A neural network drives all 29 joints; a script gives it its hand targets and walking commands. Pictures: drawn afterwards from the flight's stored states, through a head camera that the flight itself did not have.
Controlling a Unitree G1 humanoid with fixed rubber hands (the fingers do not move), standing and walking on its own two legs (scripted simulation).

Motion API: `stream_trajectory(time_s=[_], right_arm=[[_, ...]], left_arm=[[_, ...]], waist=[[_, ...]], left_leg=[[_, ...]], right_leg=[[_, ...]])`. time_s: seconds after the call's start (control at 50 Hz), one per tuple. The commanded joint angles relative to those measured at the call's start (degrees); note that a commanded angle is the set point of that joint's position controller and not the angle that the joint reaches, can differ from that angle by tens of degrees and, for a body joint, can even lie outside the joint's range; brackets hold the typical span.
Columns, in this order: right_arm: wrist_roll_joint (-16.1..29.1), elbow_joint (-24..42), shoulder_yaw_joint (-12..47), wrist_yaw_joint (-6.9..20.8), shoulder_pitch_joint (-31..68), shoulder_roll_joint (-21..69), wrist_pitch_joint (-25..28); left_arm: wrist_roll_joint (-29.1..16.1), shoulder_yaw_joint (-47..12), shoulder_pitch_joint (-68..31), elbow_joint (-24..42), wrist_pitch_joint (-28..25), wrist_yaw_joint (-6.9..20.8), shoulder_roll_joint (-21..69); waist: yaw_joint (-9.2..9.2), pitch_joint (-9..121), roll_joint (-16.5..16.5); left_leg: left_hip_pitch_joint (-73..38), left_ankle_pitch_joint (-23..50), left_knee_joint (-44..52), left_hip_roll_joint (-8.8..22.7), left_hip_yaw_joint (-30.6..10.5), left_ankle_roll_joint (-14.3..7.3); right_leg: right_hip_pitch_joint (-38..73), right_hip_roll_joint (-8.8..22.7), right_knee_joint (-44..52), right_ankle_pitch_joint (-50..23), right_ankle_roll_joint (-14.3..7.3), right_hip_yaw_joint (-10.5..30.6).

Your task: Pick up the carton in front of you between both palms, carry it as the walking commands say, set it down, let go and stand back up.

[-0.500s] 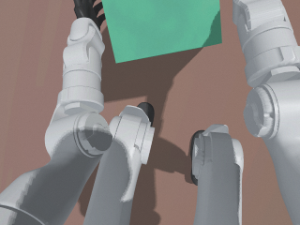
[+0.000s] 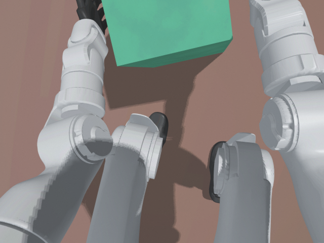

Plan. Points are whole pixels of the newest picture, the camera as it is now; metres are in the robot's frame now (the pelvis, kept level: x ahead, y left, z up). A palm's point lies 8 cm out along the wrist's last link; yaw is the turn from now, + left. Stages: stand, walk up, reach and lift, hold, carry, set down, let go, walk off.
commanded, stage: set down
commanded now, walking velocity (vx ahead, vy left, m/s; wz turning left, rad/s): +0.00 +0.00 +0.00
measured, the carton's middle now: (172, 12) +0.54 +0.07 -0.26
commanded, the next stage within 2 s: let go in 1.34 s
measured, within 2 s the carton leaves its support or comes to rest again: neither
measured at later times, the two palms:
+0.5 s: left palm (76, 26) +0.48 +0.23 -0.13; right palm out of the picture +0.60 -0.12 -0.13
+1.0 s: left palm out of the picture +0.47 +0.24 +0.03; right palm out of the picture +0.60 -0.13 +0.03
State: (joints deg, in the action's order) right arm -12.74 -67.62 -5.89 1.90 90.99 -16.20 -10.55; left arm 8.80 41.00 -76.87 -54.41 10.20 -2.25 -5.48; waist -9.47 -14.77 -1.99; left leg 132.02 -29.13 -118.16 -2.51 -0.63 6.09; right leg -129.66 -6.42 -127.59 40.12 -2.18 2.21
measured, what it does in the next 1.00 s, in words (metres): rises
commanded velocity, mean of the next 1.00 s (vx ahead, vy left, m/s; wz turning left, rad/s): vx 0.00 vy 0.00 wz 0.00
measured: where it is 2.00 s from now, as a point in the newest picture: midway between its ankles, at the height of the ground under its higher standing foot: (185, 165)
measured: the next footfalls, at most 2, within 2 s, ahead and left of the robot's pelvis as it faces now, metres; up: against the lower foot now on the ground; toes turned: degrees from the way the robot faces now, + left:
none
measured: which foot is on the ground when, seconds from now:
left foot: down 0.00-1.00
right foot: down 0.00-1.00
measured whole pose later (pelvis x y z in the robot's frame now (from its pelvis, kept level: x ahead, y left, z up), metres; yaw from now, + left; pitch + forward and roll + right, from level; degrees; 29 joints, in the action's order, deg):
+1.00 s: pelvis -0.01 +0.02 +0.13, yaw -2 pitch +47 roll +3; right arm 0.6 -63.1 1.6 5.3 87.3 -30.8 -15.1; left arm -5.9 22.9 -62.4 -33.9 14.6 -12.6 -2.0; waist -12.7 -3.4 1.2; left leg 116.4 -22.0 -91.4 -1.6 0.3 1.8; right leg -113.6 -2.7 -98.7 31.8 -0.7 2.2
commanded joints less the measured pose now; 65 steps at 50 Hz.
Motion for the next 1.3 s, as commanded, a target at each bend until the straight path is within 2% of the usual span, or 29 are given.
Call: stream_trajectory(time_s=[0.0, 0.04, 0.08, 0.1, 0.14, 0.2, 0.3, 0.42, 0.46, 0.52, 0.6, 0.68, 0.76, 0.9, 0.98, 1.08, 1.28], right_arm=[[2.24, 0.86, 6.11, 4.65, 12.81, 17.4, 1.02], [3.55, 1.46, 5.93, 1.66, 12.95, 3.96, 1.86], [6.08, 1.65, 6.98, -2.03, 12.85, -9.95, 2.93], [8.06, 1.92, 8.42, -3.12, 14.66, -12.84, 3.34], [12.39, 2.78, 12.19, -3.46, 18.75, -13.82, 4.05], [18.34, 5.46, 17.77, -2.49, 23.91, -12.33, 4.8], [21.61, 7.22, 19.97, -1.22, 25.96, -14.02, 3.75], [21.35, 8.65, 17.92, -1.37, 25.46, -18.87, 1.48], [21.27, 9.56, 16.39, -1.32, 24.88, -19.88, 0.38], [20.53, 7.92, 13.69, -0.71, 22.52, -20.39, -1.17], [19.19, 4.47, 10.9, 0.52, 19.45, -20.36, -1.31], [17.26, 3.12, 8.53, 1.52, 17.7, -21.28, -0.74], [15.23, 4.76, 6.87, 2.4, 17.06, -21.69, -0.84], [13.48, 10.43, 6.73, 3.31, 16.37, -19.93, -3.02], [12.87, 12.44, 6.72, 3.49, 15.03, -18.66, -4.24], [11.54, 13.34, 5.19, 3.63, 12.63, -17.78, -4.92], [9.16, 12.35, 1.71, 4.46, 7.66, -16.02, -4.22]], left_arm=[[-1.04, -7.58, -11.52, -1.1, -1.36, 5.79, 23.43], [-0.92, -4.1, -5.74, -2.37, -3.25, 2.43, 11.66], [-3.43, -3.75, -1.73, -3.66, -5.77, -1.43, -2.03], [-5.18, -4.53, -1.69, -4.03, -7.02, -2.85, -5.55], [-8.93, -7.11, -3.77, -4.13, -8.69, -4.14, -7.82], [-14.74, -12.43, -8.3, -3.17, -9.62, -4.05, -7.63], [-20.49, -18.06, -9.63, -0.04, -8.47, -4.53, -7.91], [-22.47, -19.86, -6.4, 8.98, -5.82, -8.72, -10.26], [-21.49, -20.0, -5.45, 12.98, -4.44, -10.25, -10.93], [-18.98, -19.44, -4.64, 16.89, -2.42, -11.72, -10.41], [-17.17, -20.01, -4.37, 19.35, -0.96, -11.85, -6.82], [-17.08, -21.07, -3.12, 20.37, 0.2, -11.27, -3.71], [-16.35, -20.42, -0.42, 21.61, 1.31, -11.03, -2.32], [-14.59, -17.78, 3.94, 26.51, 3.03, -10.76, -3.23], [-14.36, -17.09, 5.78, 28.5, 3.78, -10.02, -3.39], [-13.95, -16.76, 8.11, 29.07, 4.4, -8.84, -2.64], [-10.96, -15.4, 12.04, 29.11, 3.76, -7.03, -1.32]], waist=[[-0.41, 43.02, 13.01], [-1.08, 44.02, 12.94], [-1.92, 45.64, 12.95], [-2.61, 46.7, 13.2], [-3.98, 49.13, 14.95], [-5.64, 53.32, 18.07], [-6.43, 60.87, 19.76], [-6.16, 73.91, 18.96], [-6.58, 77.08, 17.6], [-7.02, 73.68, 14.85], [-6.09, 67.83, 11.18], [-4.8, 67.77, 9.74], [-4.85, 70.8, 11.18], [-6.95, 77.0, 16.85], [-7.25, 78.16, 18.78], [-6.65, 77.85, 18.81], [-6.45, 74.99, 16.24]], left_leg=[[-21.58, 18.65, 1.34, -1.44, 5.65, -0.68], [-22.85, 19.26, 1.55, -0.46, 6.19, -0.09], [-23.87, 19.75, 1.79, 0.58, 6.62, 0.32], [-23.99, 20.27, 1.88, 1.02, 6.65, 0.26], [-23.98, 21.41, 1.94, 1.7, 6.47, -0.27], [-23.63, 22.91, 2.02, 2.35, 5.81, -1.29], [-28.19, 23.89, 3.6, 2.74, 5.39, -1.97], [-42.88, 26.12, 7.02, 0.64, 6.14, -3.04], [-47.18, 26.06, 9.16, -0.04, 6.75, -3.21], [-49.06, 23.25, 12.65, -0.53, 6.93, -3.13], [-50.29, 21.9, 16.26, -0.81, 6.16, -2.52], [-53.17, 22.81, 19.8, -1.08, 5.37, -1.83], [-54.4, 23.95, 23.57, -1.45, 5.4, -1.52], [-53.32, 26.17, 30.33, -1.82, 7.2, -1.99], [-53.21, 27.35, 34.16, -1.9, 7.82, -2.23], [-55.54, 29.19, 39.24, -1.97, 7.81, -2.08], [-63.53, 33.23, 50.43, -1.69, 7.24, -1.66]], right_leg=[[22.53, 2.82, 15.05, -27.56, 0.22, 4.07], [24.28, 3.99, 15.28, -27.37, 0.58, 4.37], [26.17, 5.2, 15.44, -26.46, 0.86, 5.12], [26.64, 5.59, 15.37, -26.11, 0.98, 5.69], [27.62, 6.27, 15.09, -26.47, 1.16, 6.56], [30.73, 7.07, 14.62, -28.42, 1.52, 7.28], [36.63, 7.16, 14.31, -25.09, 1.39, 5.96], [40.92, 5.61, 15.82, -20.86, 1.51, 1.64], [41.53, 4.85, 17.06, -19.57, 1.28, 0.27], [38.14, 4.06, 19.84, -16.01, 0.57, -0.71], [31.75, 3.51, 23.58, -13.62, -0.34, -1.12], [29.89, 3.0, 27.43, -13.55, -0.72, -1.64], [33.16, 2.42, 31.05, -15.01, -0.51, -2.05], [47.12, 1.73, 37.26, -21.12, 1.0, -2.15], [53.9, 1.67, 41.21, -24.64, 1.67, -1.95], [59.16, 1.56, 46.64, -28.06, 1.94, -1.58], [67.44, 1.41, 58.64, -33.24, 2.06, -0.41]])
